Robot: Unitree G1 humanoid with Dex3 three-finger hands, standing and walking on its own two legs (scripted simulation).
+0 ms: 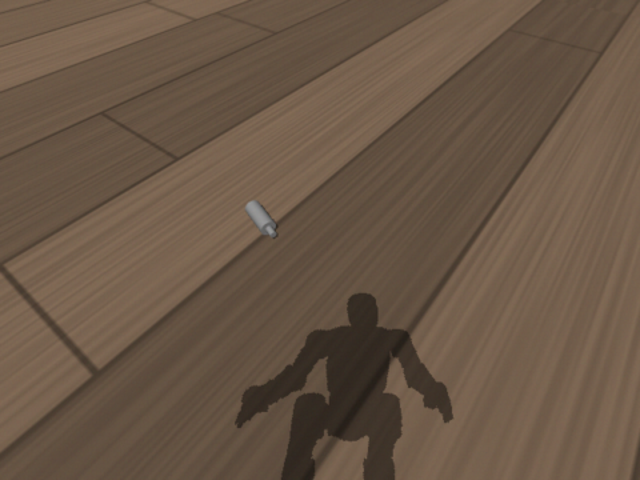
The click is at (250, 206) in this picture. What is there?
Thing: lying bottle
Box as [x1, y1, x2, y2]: [245, 200, 276, 237]
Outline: 250,201 245,207 245,210 263,234 268,233 271,237 276,234 274,231 274,222 257,201
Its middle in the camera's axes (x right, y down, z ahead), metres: -0.25 -0.07 +1.69
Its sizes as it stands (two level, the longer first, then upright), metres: 0.202 0.072 0.072
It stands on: the floor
